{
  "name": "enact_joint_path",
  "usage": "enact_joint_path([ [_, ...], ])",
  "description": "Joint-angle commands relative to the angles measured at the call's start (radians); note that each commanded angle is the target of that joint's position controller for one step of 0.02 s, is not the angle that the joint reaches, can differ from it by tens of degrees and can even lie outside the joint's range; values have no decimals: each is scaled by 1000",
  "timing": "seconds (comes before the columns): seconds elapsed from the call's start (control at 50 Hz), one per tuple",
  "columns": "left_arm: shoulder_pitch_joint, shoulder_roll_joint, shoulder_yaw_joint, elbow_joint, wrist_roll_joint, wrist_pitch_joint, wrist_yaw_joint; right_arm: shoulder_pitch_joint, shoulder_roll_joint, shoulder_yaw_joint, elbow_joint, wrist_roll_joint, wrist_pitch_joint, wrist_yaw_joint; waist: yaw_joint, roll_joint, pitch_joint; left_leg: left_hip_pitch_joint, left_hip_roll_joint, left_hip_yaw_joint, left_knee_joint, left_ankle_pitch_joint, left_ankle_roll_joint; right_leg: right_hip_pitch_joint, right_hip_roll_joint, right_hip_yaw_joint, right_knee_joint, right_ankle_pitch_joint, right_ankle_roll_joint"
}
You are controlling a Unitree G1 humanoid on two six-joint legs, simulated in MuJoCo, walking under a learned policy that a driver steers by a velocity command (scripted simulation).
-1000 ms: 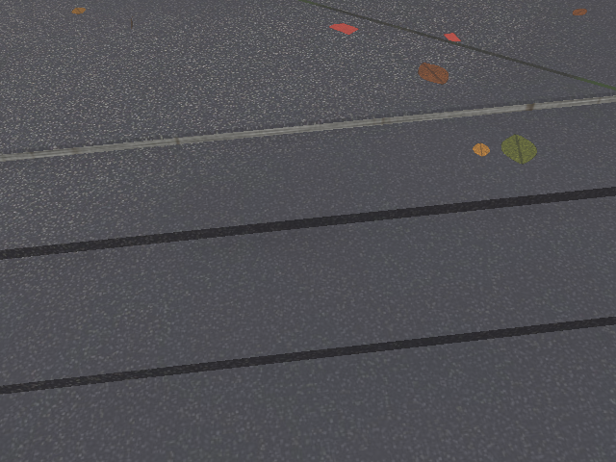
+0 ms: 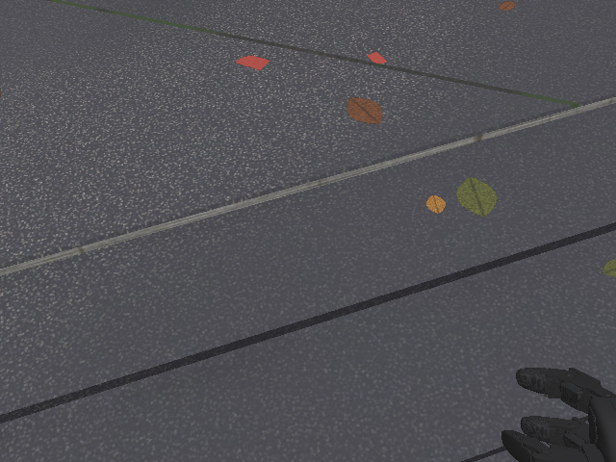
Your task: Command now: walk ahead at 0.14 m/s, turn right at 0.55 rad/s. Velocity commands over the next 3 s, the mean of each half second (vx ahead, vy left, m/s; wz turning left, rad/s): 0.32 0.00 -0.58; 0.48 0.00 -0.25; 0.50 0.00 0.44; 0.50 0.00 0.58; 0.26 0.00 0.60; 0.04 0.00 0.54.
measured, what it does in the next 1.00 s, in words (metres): walks ahead, turning right: left foot, then right foot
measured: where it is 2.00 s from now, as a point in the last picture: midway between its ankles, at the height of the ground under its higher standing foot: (494, 257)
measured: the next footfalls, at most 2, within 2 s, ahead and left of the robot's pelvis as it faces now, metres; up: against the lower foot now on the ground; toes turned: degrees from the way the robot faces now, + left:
left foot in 0.26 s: +0.24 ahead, +0.14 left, +0.00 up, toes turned -15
right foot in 0.76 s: +0.41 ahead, -0.22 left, +0.00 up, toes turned -28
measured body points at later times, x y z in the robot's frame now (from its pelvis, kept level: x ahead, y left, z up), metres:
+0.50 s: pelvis +0.20 +0.03 +0.00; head +0.23 +0.03 +0.45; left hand +0.46 +0.23 -0.08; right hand +0.14 -0.25 -0.12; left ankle +0.20 +0.15 -0.74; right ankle +0.20 -0.12 -0.65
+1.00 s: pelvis +0.43 -0.14 +0.00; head +0.44 -0.15 +0.45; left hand +0.61 +0.07 -0.11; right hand +0.42 -0.43 -0.12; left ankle +0.53 +0.00 -0.60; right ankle +0.38 -0.20 -0.74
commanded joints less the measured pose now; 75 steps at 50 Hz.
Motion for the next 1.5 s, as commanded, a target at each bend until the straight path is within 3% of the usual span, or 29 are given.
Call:
enact_joint_path([
  [0.02, -77, 185, 49, -124, -13, -39, 44, -78, -61, -19, -70, -7, -5, -7, -80, -95, -97, -111, -17, -35, -117, 117, -21, 198, -201, 304, -180, 601, -93],
  [0.16, -47, 175, 75, -158, -27, 7, 53, -156, -49, -25, -79, 17, -21, 33, -41, -170, -92, 28, -31, -36, -483, 209, -68, 117, -180, 356, -186, 127, -97],
  [0.24, -178, 152, 77, -210, -22, -5, 37, 116, -131, -76, 4, 17, -42, 13, -178, -179, -142, 442, -14, -15, -642, 210, -18, -51, -97, 339, 2, 154, -28],
  [0.26, -175, 74, 56, -220, -2, -8, 25, 285, -163, -87, 43, 5, -47, 10, -229, -39, -248, 703, 143, -180, -661, 144, 46, -190, -11, 247, 282, -56, 19],
  [0.28, -133, 5, 35, -246, 10, -18, 29, 326, -199, -76, 48, -23, -47, 13, -171, 145, -200, 784, 314, -519, -762, 168, 144, -446, 99, 198, 506, -361, 57],
  [0.3, -4, 84, 53, -265, -48, -20, 30, 268, -244, -93, 53, -33, -51, 19, -76, 325, -181, 716, 455, -832, -881, -168, 294, -580, 24, 158, 687, -341, 71],
  [0.32, -71, 160, 64, -248, -50, -11, 31, 196, -135, -70, 23, -9, -54, 17, -98, 193, -82, 617, 421, -747, -917, -299, 294, -600, -51, 120, 757, -255, 89],
  [0.36, -161, 184, 75, -250, -20, -1, 22, 173, -85, -51, 34, 0, -51, 12, -101, 69, -15, 471, 307, -470, -915, -162, 211, -546, -97, 67, 769, -151, 93],
  [0.54, -361, 106, 27, -362, -28, -4, -24, 337, -172, -60, 110, -6, -66, 0, -161, 26, -22, 512, 262, -40, -939, 364, 184, -566, -149, 7, 463, 131, 103],
  [0.66, -498, 78, 6, -411, -35, -2, -57, 449, -215, -54, 152, 13, -44, 13, -202, 43, 48, 554, 289, 53, -936, 456, 156, -439, -105, -91, 184, 146, 54],
  [0.7, -482, 110, 21, -414, -25, -4, -60, 457, -246, -58, 161, 22, -34, 13, -163, 73, 21, 593, 295, 93, -850, 804, 139, -319, -49, -134, 117, 76, 16],
  [0.74, -253, 174, 63, -353, -15, -1, -56, 450, -274, -59, 169, 30, -23, 5, -17, 88, -120, 567, 272, 155, -563, 1136, 104, 19, 20, -166, -1, 136, -47],
  [0.76, -118, 220, 89, -312, -17, 9, -40, 447, -255, -49, 161, 25, -31, 0, 52, 78, -183, 393, 239, 173, -370, 1024, 70, 278, -4, -108, -21, 209, -72],
  [0.78, -4, 312, 104, -280, -19, 19, -16, 467, -140, -15, 120, -26, -42, 7, 37, -154, -298, 36, 128, 185, 11, 227, 19, 628, -251, 244, 9, 274, -143],
  [0.8, 17, 320, 91, -290, -1, 9, -20, 536, -119, 4, 127, 0, -68, 22, 12, -264, -502, -148, 17, -2, 308, -210, 0, 735, -475, 739, -151, 159, -311],
  [0.82, -19, 241, 73, -276, 9, 0, -29, 427, -197, -27, 116, 39, -76, 28, 45, -127, -403, -242, 70, -82, 408, -140, 2, 636, -437, 615, -187, 114, -272],
  [0.86, -128, 178, 50, -245, -1, -15, -33, 341, -152, -15, 89, 37, -75, 23, -29, -70, -159, -259, 137, -36, 382, -10, 7, 320, -342, 320, -213, 179, -192],
  [0.94, -216, 120, 33, -204, 3, -51, -40, 413, -89, -10, 104, 36, -15, 15, -136, -107, -62, -214, 164, -72, 387, 87, -7, 53, -291, 124, -330, 186, -159],
  [1.0, -196, 126, 35, -159, 20, -70, -32, 336, -82, -10, 70, 24, 1, 1, -127, -104, 6, -289, 145, -94, 303, 190, -32, -5, -266, -13, -376, 277, -134],
  [1.18, -58, 176, 42, -77, 4, -31, 9, 47, -10, 29, -72, 15, -20, 65, -23, -74, 27, -375, 99, 70, -190, 235, 28, 351, -329, -165, -327, 627, -83],
  [1.26, -123, 254, 51, -93, 0, -5, 35, 250, -117, -21, -77, 16, -11, 80, -178, -201, -152, 56, -54, 174, -317, 96, 113, 344, -312, -237, 29, 1333, -29],
  [1.28, -153, 259, 50, -103, -14, -10, 40, 410, -186, -55, -40, 20, -10, 71, -267, -166, -226, 317, -80, 132, -469, 230, 148, 245, -265, -247, 230, 1213, 7],
  [1.3, -128, 188, 27, -137, 12, -32, 39, 525, -291, -86, -14, 22, 1, 45, -271, 31, -304, 637, 101, -196, -534, 300, 211, -45, -183, -228, 557, 511, 53],
  [1.32, -67, 80, -7, -184, 15, -73, 13, 494, -354, -92, -36, 6, -5, 39, -176, 273, -462, 895, 361, -865, -731, 148, 450, -430, 47, -44, 922, -274, 104],
  [1.34, -184, 197, 23, -176, -9, -110, -15, 482, -259, -71, -48, -6, -8, 34, -249, 89, -441, 860, 339, -848, -790, 21, 402, -534, -11, 119, 1015, -205, 87],
  [1.36, -239, 173, 19, -205, -41, -119, -21, 465, -205, -56, -31, -4, -12, 32, -219, 59, -268, 727, 308, -685, -794, -1, 358, -597, -46, 72, 988, -164, 75],
  [1.38, -260, 152, 12, -216, -22, -122, -14, 416, -180, -48, -30, 7, -18, 36, -166, -67, -153, 560, 262, -571, -812, 62, 319, -577, -92, 47, 912, -121, 70],
  [1.44, -227, 147, 20, -229, 2, -86, -6, 307, -122, -34, -63, 1, -23, 32, -68, -6, -60, 291, 159, -365, -868, 270, 303, -436, -145, 16, 778, -60, 96],
  [1.5, -272, 125, 13, -245, 25, -65, 0, 332, -159, -44, -56, 6, -30, 12, -67, -10, -56, 226, 117, -251, -876, 469, 285, -418, -137, -34, 615, 26, 137],
])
